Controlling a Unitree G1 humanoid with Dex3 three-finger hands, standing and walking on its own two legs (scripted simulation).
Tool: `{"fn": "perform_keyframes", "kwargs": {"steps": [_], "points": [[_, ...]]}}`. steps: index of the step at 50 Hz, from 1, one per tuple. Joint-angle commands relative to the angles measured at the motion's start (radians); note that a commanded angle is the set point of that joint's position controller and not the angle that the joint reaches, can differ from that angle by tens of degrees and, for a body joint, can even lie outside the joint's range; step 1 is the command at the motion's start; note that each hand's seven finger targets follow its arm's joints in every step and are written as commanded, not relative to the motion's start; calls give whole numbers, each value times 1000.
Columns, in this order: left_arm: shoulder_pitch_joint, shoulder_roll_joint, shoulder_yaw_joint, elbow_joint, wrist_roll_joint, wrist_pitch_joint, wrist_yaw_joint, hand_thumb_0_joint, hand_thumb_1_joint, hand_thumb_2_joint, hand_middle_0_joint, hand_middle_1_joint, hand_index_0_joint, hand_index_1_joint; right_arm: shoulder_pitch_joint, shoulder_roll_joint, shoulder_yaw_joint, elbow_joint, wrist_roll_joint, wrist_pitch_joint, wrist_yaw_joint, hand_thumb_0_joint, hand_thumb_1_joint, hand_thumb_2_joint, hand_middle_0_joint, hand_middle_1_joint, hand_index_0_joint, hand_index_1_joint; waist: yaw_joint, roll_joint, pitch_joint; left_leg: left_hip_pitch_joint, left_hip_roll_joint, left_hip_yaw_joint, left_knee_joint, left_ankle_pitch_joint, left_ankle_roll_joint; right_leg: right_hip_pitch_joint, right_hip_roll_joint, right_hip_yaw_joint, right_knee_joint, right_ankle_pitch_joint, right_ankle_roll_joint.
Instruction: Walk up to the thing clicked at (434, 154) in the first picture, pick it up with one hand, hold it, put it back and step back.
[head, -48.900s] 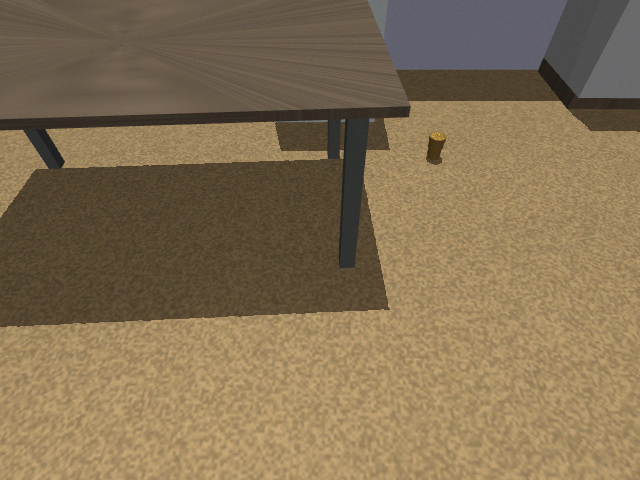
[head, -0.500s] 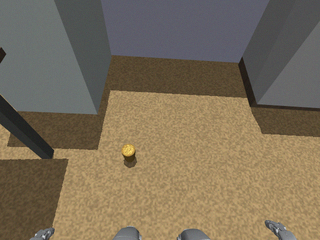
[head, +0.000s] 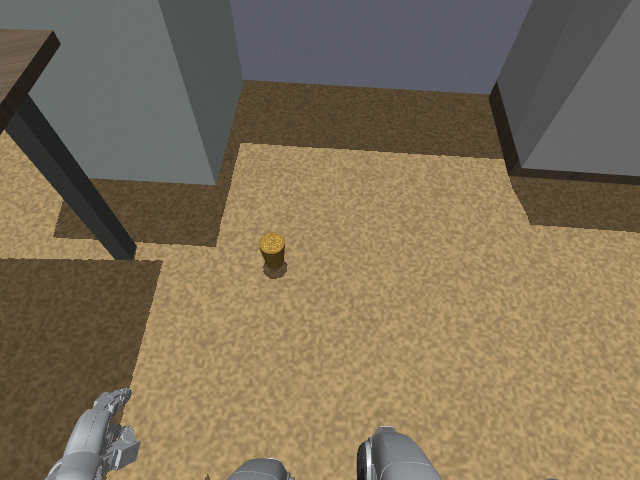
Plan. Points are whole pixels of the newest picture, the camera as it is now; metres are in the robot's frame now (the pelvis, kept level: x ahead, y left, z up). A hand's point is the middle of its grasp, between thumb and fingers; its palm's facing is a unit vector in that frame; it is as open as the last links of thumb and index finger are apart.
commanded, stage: step back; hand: left
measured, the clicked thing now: (273, 252) +0.81 +0.19 -0.68
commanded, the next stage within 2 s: stand in 1.54 s
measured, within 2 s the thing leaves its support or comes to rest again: neither
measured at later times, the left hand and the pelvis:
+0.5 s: hand out of the picture -0.13 +0.23 -0.12, palm faces -0.05 -0.90 -0.43, open 7.4 cm; pelvis -0.18 -0.04 +0.01, yaw -5 degrees
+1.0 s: hand out of the picture -0.15 +0.22 -0.13, palm faces +0.01 -0.92 -0.39, open 7.4 cm; pelvis -0.20 -0.06 +0.01, yaw +0 degrees
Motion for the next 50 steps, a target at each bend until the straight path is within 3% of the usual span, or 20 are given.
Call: {"fn": "perform_keyframes", "kwargs": {"steps": [1, 4, 12, 17, 18, 19, 20, 21, 24, 31, 33, 35, 36, 37, 38, 39, 42, 45, 48, 50], "points": [[12, 200, 61, -65, -4, 1, 20, 0, 900, 900, -200, -300, -200, -300, -32, -410, -104, -115, -10, -33, -15, 0, -900, -900, 200, 300, 200, 300, -42, 308, -227, -169, 550, -615, -377, 372, 319, 33, 115, 168, 488, -394, -10], [101, 177, 62, -10, -18, 5, 6, 0, 900, 900, -200, -300, -200, -300, -133, -275, -67, -129, -23, -35, -20, 0, -900, -900, 200, 300, 200, 300, 39, 187, -202, -84, 322, -251, -298, 427, 187, -35, 162, 189, 600, -231, -16], [117, 151, 39, 5, -6, -21, -6, 0, 900, 900, -200, -300, -200, -300, -25, -266, -69, -122, -6, -12, -13, 0, -900, -900, 200, 300, 200, 300, -44, 288, -293, 198, 318, -193, -206, 483, 225, 10, 84, 42, 131, -262, 56], [326, 160, 49, 134, -4, -29, -19, 0, 900, 900, -200, -300, -200, -300, -96, -314, -80, -141, 4, 22, 0, 0, -900, -900, 200, 300, 200, 300, 33, 301, -373, -11, 283, -148, -174, 114, 143, 313, 73, -75, -295, -76, -23], [319, 198, 61, 143, 10, -32, -20, 0, 900, 900, -200, -300, -200, -300, -89, -269, -71, -140, 7, 24, 1, 0, -900, -900, 200, 300, 200, 300, 25, 183, -334, -136, 219, -116, -84, -13, 87, 342, 41, 37, -326, -108, -52], [313, 275, 83, 123, 31, -33, -19, 0, 900, 900, -200, -300, -200, -300, -100, -202, -53, -168, 14, 18, -2, 0, -900, -900, 200, 300, 200, 300, 45, -76, -266, -361, 67, -54, 123, -163, 19, 303, -160, 361, -417, -290, -117], [186, 389, 102, 64, 33, -29, -16, 0, 900, 900, -200, -300, -200, -300, -151, -208, -66, -181, 7, 16, -19, 0, -900, -900, 200, 300, 200, 300, 83, -195, -178, -326, 1, -113, 333, -238, -37, 5, -368, 561, -535, -388, -273], [85, 387, 99, 32, 27, -35, -8, 0, 900, 900, -200, -300, -200, -300, -133, -263, -87, -157, 7, 16, -23, 0, -900, -900, 200, 300, 200, 300, 49, -167, -92, -231, 62, -174, 454, -202, -43, -189, -412, 607, -584, -462, -302], [-13, 217, 58, 32, 24, -55, -4, 0, 900, 900, -200, -300, -200, -300, -17, -230, -68, -73, 15, 8, -4, 0, -900, -900, 200, 300, 200, 300, -49, -17, -104, -239, -29, -152, 510, -38, -32, -16, -140, 159, -408, -116, -160], [174, 251, 85, 71, 33, -77, -16, 0, 900, 900, -200, -300, -200, -300, -41, -218, -53, -65, -3, -41, 17, 0, -900, -900, 200, 300, 200, 300, 81, -161, -215, -284, 84, -53, 42, -171, -56, 387, -201, 256, -401, -378, -190], [172, 261, 76, 82, 22, -69, -25, 0, 900, 900, -200, -300, -200, -300, -14, -209, -58, -39, -8, -53, 20, 0, -900, -900, 200, 300, 200, 300, 65, -159, -193, -134, 75, -8, -125, -187, -35, 285, -202, 228, -386, -323, -189], [149, 222, 51, 74, 17, -57, -28, 0, 900, 900, -200, -300, -200, -300, 98, -209, -73, 20, -10, -68, 16, 0, -900, -900, 200, 300, 200, 300, -2, -51, -223, 125, 47, 3, -373, 19, -4, 174, -130, 105, -218, -174, -122], [170, 156, 34, 68, 13, -55, -28, 0, 900, 900, -200, -300, -200, -300, 142, -248, -93, 38, -21, -77, 13, 0, -900, -900, 200, 300, 200, 300, -15, 119, -261, 289, 148, -197, -387, -30, 30, 1, -68, 38, -36, -171, -74], [139, 99, 19, 49, -6, -60, -31, 0, 900, 900, -200, -300, -200, -300, 140, -336, -110, 23, -23, -80, 12, 0, -900, -900, 200, 300, 200, 300, -26, 314, -225, 313, 359, -550, -458, -289, 130, -234, 76, -100, 146, -274, -15], [22, 211, 54, 49, 11, -67, -25, 0, 900, 900, -200, -300, -200, -300, 143, -410, -122, 22, -11, -76, 17, 0, -900, -900, 200, 300, 200, 300, -75, 236, -109, 78, 464, -659, -501, -484, 251, -215, -16, 8, 194, -279, -21], [27, 247, 60, 58, 7, -74, -31, 0, 900, 900, -200, -300, -200, -300, 68, -388, -118, 8, -7, -80, 15, 0, -900, -900, 200, 300, 200, 300, -40, 208, -41, -45, 474, -609, -510, -485, 263, -136, -39, 34, 236, -250, -30], [134, 197, 51, 112, -5, -85, -51, 0, 900, 900, -200, -300, -200, -300, 14, -273, -83, -17, -14, -91, 22, 0, -900, -900, 200, 300, 200, 300, 7, 216, -53, 22, 293, -303, -432, -205, 168, -105, -14, -17, 131, -144, -26], [128, 184, 50, 125, -7, -90, -60, 0, 900, 900, -200, -300, -200, -300, 41, -290, -90, -14, -13, -84, 30, 0, -900, -900, 200, 300, 200, 300, -24, 262, -92, -39, 273, -246, -418, -209, 162, 34, 15, -68, 9, -151, -4], [214, 161, 55, 171, -3, -109, -43, 0, 900, 900, -200, -300, -200, -300, -8, -269, -81, -27, -4, -62, 30, 0, -900, -900, 200, 300, 200, 300, 38, 253, -187, -116, 233, -125, -219, -69, 124, 299, 60, -135, -209, -4, -14], [293, 198, 67, 205, 9, -123, -21, 0, 900, 900, -200, -300, -200, -300, 48, -157, -43, -30, 7, -45, 23, 0, -900, -900, 200, 300, 200, 300, 62, 51, -237, -243, 137, -45, 80, -67, 68, 476, 18, 2, -311, -31, -16]]}}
